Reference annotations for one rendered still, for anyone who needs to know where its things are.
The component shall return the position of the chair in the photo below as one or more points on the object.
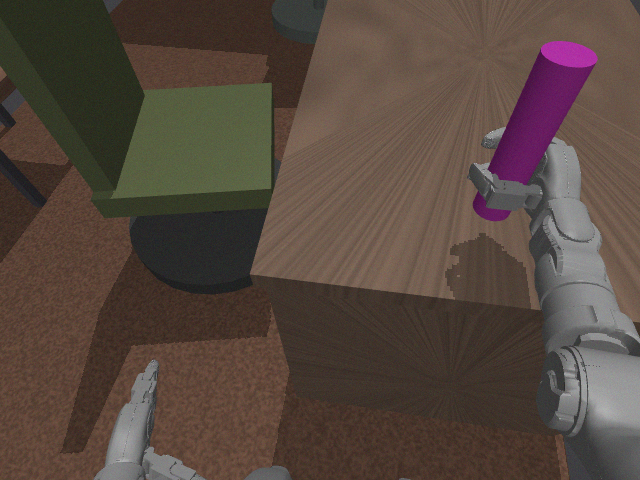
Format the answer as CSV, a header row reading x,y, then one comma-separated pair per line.
x,y
7,168

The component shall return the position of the left robot hand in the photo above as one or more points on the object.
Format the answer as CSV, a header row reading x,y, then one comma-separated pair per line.
x,y
130,438

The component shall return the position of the left robot arm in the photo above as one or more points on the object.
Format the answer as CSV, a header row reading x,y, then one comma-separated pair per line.
x,y
121,471

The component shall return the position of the right robot arm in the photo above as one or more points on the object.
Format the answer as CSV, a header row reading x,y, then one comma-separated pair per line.
x,y
590,381

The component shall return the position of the right robot hand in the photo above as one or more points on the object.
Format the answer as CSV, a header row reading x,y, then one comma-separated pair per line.
x,y
558,175

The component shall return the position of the desk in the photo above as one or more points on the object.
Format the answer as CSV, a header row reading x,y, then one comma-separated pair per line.
x,y
388,290

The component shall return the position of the can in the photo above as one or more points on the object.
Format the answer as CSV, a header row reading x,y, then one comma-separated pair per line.
x,y
558,74

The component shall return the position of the office chair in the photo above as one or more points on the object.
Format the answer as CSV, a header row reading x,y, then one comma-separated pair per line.
x,y
298,20
193,168

